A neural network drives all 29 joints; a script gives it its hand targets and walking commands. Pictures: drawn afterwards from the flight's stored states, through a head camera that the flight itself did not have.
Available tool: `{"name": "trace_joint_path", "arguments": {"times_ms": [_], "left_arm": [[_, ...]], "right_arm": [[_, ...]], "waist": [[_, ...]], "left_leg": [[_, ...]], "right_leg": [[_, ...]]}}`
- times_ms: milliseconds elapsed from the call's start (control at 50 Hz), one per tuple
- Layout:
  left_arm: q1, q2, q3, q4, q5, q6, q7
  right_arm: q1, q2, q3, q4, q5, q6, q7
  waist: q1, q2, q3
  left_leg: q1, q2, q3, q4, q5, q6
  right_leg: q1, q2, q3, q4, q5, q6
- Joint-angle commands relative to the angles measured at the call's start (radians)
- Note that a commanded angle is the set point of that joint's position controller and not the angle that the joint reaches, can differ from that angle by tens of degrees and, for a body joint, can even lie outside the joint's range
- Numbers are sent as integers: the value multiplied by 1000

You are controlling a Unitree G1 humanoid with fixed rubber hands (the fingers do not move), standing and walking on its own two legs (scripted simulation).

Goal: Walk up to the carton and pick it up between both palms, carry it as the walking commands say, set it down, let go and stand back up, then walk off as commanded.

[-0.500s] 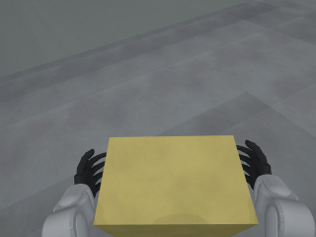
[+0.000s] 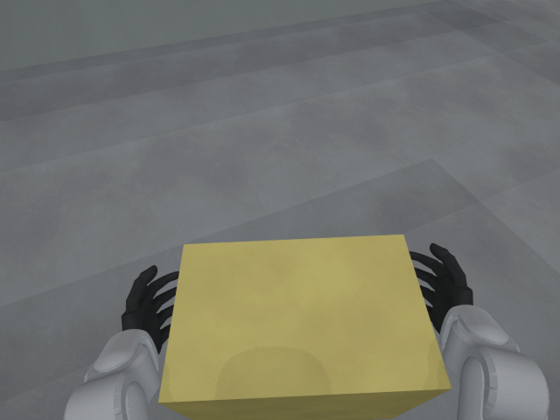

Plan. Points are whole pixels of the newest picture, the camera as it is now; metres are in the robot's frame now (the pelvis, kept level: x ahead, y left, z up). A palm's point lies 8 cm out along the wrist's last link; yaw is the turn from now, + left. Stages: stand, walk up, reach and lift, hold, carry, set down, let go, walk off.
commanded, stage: carry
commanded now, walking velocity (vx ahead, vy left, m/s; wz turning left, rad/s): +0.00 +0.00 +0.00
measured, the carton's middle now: (297, 339) +0.23 +0.01 +0.00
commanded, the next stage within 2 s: none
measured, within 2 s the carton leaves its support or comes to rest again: neither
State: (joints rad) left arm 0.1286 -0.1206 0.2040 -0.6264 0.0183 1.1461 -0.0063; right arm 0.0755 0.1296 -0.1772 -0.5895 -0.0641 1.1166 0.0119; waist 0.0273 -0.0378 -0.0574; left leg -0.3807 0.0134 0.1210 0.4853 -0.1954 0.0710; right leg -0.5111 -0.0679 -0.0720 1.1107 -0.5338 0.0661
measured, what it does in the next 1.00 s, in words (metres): steps to the left: right foot, then left foot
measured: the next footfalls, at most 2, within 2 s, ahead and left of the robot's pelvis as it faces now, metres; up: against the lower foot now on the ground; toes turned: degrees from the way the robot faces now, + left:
right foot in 0.30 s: -0.02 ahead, -0.07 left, +0.00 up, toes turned -14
left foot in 0.72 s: +0.00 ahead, +0.29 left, +0.00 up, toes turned +2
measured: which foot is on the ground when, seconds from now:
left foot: down 0.00-0.58, up 0.60-0.70, down 0.72-1.00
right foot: up 0.00-0.28, down 0.30-0.74, up 0.76-0.92, down 0.94-1.00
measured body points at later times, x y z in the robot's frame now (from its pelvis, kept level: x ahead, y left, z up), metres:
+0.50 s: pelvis -0.02 +0.09 +0.00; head -0.04 +0.11 +0.45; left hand +0.21 +0.27 +0.07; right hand +0.21 -0.10 +0.10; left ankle +0.02 +0.09 -0.74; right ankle -0.06 -0.06 -0.74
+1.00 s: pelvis +0.00 +0.14 -0.01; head +0.02 +0.13 +0.44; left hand +0.26 +0.29 +0.07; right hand +0.22 -0.08 +0.07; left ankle -0.08 +0.28 -0.73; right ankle -0.01 +0.05 -0.74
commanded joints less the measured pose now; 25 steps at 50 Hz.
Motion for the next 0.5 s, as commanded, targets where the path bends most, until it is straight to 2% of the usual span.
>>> {"name": "trace_joint_path", "arguments": {"times_ms": [0,20,40,60,80,100,120,140,160,180,200,220,240,260,280,300,320,340,360,380,400,420,440,460,480], "left_arm": [[-453,-697,-898,-148,-272,-16,-32],[-460,-685,-902,-162,-272,-21,-30],[-466,-668,-904,-138,-261,-15,-23],[-418,-632,-861,-84,-237,1,-17],[-395,-606,-859,-85,-223,3,-17],[-407,-610,-858,-89,-222,3,-16],[-389,-616,-831,-47,-209,10,-15],[-384,-606,-825,-29,-201,13,-10],[-389,-589,-798,-42,-193,17,-14],[-373,-594,-797,-19,-201,21,-13],[-352,-569,-769,2,-188,23,-12],[-369,-587,-784,-29,-193,17,-9],[-382,-578,-764,-12,-187,22,-13],[-408,-576,-761,-18,-196,21,-17],[-385,-595,-756,19,-196,27,-15],[-420,-600,-757,-11,-204,22,-24],[-394,-564,-776,-38,-200,23,-21],[-416,-583,-766,-11,-205,26,-21],[-482,-599,-764,-37,-207,24,-21],[-466,-655,-759,-34,-209,24,-27],[-486,-655,-800,-68,-228,27,-28],[-498,-659,-819,-80,-246,36,-30],[-532,-634,-832,-91,-245,37,-19],[-498,-618,-812,-67,-236,49,-19],[-532,-588,-832,-113,-243,39,-19]], "right_arm": [[-279,636,757,-113,289,3,59],[-283,628,766,-118,286,2,61],[-262,586,731,-102,270,1,59],[-236,564,740,-74,261,20,52],[-220,552,739,-51,258,22,48],[-289,562,766,-105,282,15,49],[-305,574,760,-59,280,27,45],[-322,549,759,-90,283,27,42],[-375,554,776,-98,300,35,48],[-337,566,772,-66,299,42,42],[-319,537,757,-56,291,51,36],[-324,561,758,-60,298,48,34],[-342,546,755,-74,287,56,30],[-387,562,754,-45,295,61,30],[-402,567,749,-65,296,66,26],[-417,578,754,-64,302,65,31],[-359,558,749,-53,299,64,38],[-387,583,763,-51,307,68,36],[-414,599,770,-44,306,77,37],[-516,645,806,-141,352,70,40],[-474,640,791,-128,334,59,39],[-457,623,756,-111,318,59,41],[-385,596,714,-45,284,64,37],[-383,601,722,-55,281,76,36],[-363,577,698,-28,271,72,37]], "waist": [[-34,135,-265],[-31,78,-268],[-26,166,-232],[-29,112,-180],[-23,143,-213],[-25,103,-179],[-26,121,-208],[-24,155,-219],[-28,103,-202],[-27,85,-188],[-25,37,-159],[-17,66,-207],[-25,25,-180],[-16,59,-173],[-24,36,-181],[-25,30,-157],[-22,85,-121],[-31,-99,-118],[-40,-228,-102],[-44,-231,-93],[-57,-94,-109],[-45,61,-125],[-32,147,-106],[-25,112,-105],[-19,210,-114]], "left_leg": [[262,231,-226,-208,168,20],[283,236,-214,-224,109,4],[242,237,-228,-247,52,-11],[192,259,-295,-294,55,-17],[234,253,-270,-264,107,1],[213,265,-275,-287,156,0],[254,274,-257,-283,212,-19],[248,257,-253,-317,141,-73],[281,262,-246,-296,202,-48],[219,276,-274,-309,180,-66],[230,262,-266,-309,184,-79],[262,246,-258,-300,279,-138],[260,204,-205,-310,362,-206],[176,186,-180,-293,383,-308],[196,141,-151,-280,253,-310],[158,140,-137,-249,264,-334],[129,80,-95,-190,153,-368],[187,66,-80,-66,11,-330],[284,115,-147,91,-63,-241],[338,124,-161,52,-62,-177],[327,164,-195,-119,-4,-146],[217,165,-238,-255,4,-164],[135,170,-284,-309,-51,-164],[137,167,-253,-363,-145,-175],[141,144,-216,-467,-148,-295]], "right_leg": [[-19,5,69,11,87,-14],[2,5,73,-43,91,-22],[5,6,67,-74,95,-18],[26,11,64,-154,96,-20],[53,6,75,-241,72,-28],[76,0,73,-308,70,-38],[112,4,64,-358,74,-40],[152,18,33,-415,79,-43],[157,13,29,-479,114,-38],[199,10,23,-529,120,-44],[223,14,0,-620,164,-35],[299,6,-13,-739,225,-49],[330,-21,-6,-697,282,-37],[422,-51,2,-765,191,-58],[416,-72,41,-768,157,-70],[419,-119,76,-797,113,-86],[398,-161,126,-870,13,-108],[286,-214,169,-883,-58,-125],[111,-262,224,-890,-71,-132],[40,-212,168,-866,-80,-108],[126,-140,71,-779,48,-62],[217,-49,6,-668,111,-39],[273,-1,-6,-623,154,-30],[282,23,-34,-621,153,-38],[316,53,-95,-650,94,-41]]}}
